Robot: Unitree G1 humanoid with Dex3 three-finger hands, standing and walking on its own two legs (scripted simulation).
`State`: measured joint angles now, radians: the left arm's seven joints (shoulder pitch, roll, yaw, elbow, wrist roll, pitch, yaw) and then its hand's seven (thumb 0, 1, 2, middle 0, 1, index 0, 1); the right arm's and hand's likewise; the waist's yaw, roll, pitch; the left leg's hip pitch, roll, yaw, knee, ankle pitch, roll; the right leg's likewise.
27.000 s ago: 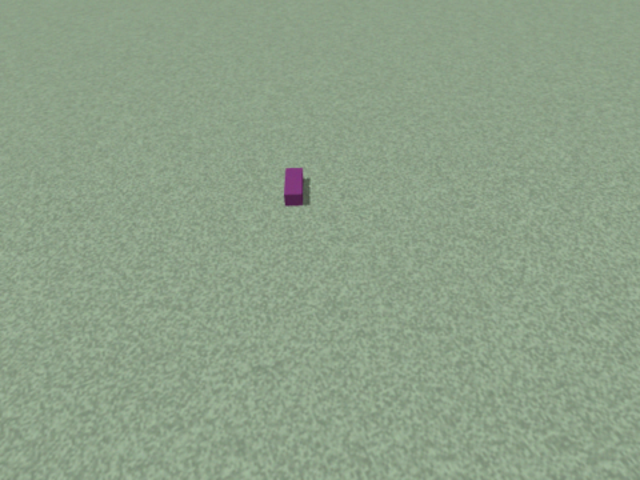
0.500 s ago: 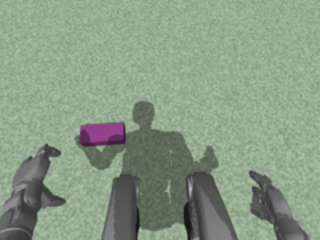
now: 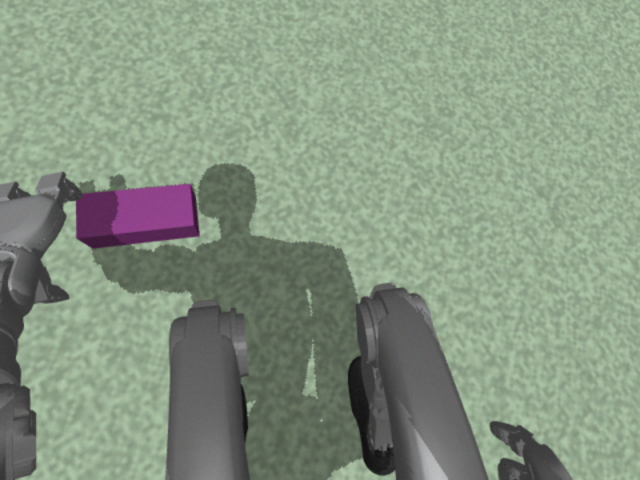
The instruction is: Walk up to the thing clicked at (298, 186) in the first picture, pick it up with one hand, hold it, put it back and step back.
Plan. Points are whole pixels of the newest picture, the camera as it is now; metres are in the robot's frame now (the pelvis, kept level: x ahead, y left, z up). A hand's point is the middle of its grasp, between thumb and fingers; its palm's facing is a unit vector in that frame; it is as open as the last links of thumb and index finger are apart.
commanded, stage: rise first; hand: left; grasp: from above
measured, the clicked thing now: (141, 216) +0.53 +0.29 -0.35
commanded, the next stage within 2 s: none
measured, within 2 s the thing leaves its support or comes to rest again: neither
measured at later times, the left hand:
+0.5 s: hand (72, 228) +0.45 +0.34 -0.20, palm faces -0.45 -0.06 -0.89, open 14.2 cm
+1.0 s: hand (84, 221) +0.47 +0.33 -0.22, palm faces -0.45 -0.08 -0.89, open 14.2 cm
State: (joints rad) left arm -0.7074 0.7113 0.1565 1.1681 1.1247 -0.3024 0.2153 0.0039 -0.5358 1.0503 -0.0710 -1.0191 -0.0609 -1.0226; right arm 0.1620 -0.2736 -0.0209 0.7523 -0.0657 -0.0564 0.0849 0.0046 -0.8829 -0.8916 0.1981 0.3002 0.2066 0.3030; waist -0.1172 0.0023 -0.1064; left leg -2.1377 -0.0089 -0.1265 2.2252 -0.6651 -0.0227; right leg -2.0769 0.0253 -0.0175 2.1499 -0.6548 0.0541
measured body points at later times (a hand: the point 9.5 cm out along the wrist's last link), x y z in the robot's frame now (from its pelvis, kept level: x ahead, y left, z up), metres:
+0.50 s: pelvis +0.01 +0.01 -0.04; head +0.24 +0.08 +0.34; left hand +0.47 +0.34 -0.14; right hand +0.07 -0.27 -0.14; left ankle +0.09 +0.13 -0.35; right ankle +0.11 -0.14 -0.35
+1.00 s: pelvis +0.01 +0.00 -0.05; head +0.27 +0.08 +0.32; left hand +0.49 +0.33 -0.17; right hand +0.06 -0.28 -0.15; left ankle +0.09 +0.13 -0.35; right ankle +0.11 -0.14 -0.35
